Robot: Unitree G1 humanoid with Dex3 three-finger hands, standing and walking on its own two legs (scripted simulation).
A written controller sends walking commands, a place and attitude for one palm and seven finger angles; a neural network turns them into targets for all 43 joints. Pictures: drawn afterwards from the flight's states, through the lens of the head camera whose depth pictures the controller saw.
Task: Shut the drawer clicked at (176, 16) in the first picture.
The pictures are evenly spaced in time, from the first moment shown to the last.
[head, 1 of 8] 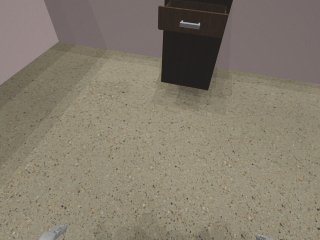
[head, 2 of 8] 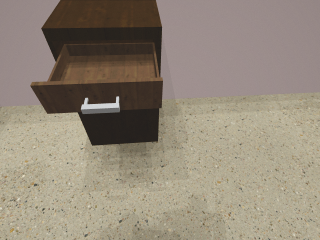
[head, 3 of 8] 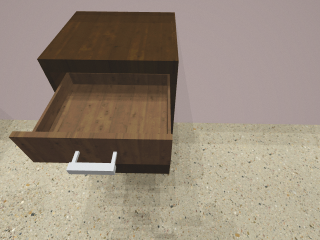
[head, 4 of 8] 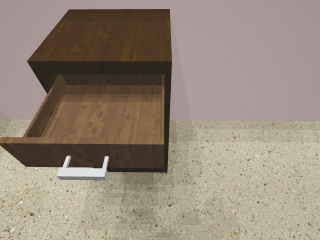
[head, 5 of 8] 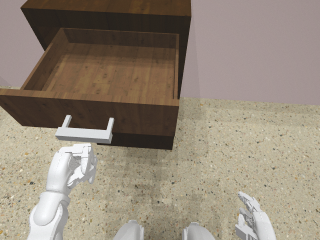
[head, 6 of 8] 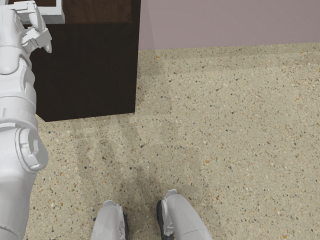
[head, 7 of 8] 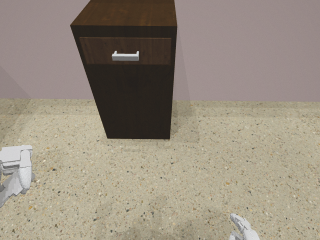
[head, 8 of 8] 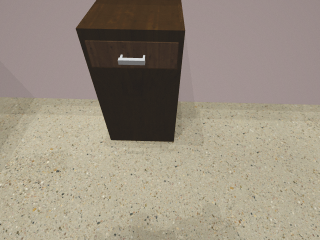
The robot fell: no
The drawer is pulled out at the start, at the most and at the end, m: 0.29 0.29 0.00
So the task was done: yes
